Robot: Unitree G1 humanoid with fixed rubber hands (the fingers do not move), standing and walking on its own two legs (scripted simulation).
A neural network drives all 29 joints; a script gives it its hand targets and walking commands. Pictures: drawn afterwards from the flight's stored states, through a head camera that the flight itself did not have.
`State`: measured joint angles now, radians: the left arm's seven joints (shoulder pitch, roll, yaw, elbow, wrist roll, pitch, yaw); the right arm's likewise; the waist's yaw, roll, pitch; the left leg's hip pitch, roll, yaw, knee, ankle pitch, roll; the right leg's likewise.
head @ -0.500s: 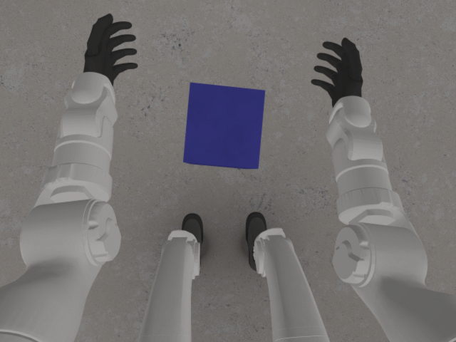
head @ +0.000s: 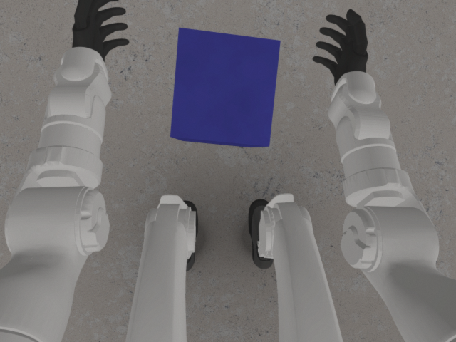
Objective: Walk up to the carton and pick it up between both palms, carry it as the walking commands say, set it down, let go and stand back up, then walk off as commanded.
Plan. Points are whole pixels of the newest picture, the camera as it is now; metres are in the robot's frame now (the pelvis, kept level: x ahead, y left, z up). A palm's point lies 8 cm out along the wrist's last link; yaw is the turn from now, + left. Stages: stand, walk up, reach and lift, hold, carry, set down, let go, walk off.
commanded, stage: reach and lift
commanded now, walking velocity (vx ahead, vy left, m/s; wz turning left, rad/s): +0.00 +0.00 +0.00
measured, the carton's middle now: (222, 100) +0.50 +0.01 -0.39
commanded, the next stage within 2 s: none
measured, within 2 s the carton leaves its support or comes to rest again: neither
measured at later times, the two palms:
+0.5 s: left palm (128, 76) +0.52 +0.20 -0.27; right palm (309, 90) +0.50 -0.16 -0.27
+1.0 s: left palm (137, 83) +0.52 +0.20 -0.32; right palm (299, 94) +0.51 -0.16 -0.32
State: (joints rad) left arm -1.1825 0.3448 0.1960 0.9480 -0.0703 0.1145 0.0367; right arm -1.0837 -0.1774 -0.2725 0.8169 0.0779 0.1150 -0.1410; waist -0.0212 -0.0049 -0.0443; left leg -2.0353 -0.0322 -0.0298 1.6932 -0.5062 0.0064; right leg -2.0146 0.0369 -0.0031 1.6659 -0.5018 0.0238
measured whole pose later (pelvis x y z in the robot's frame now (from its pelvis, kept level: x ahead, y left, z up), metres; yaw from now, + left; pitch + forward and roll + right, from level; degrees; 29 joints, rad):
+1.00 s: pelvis -0.02 +0.00 -0.14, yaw +0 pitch +37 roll -2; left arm -1.45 0.42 0.03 1.16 -0.23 0.03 0.08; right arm -1.38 -0.27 -0.12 1.09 0.24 0.03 -0.17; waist -0.01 -0.02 0.35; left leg -2.28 -0.03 -0.01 2.21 -0.58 0.01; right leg -2.26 0.06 0.00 2.19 -0.57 0.04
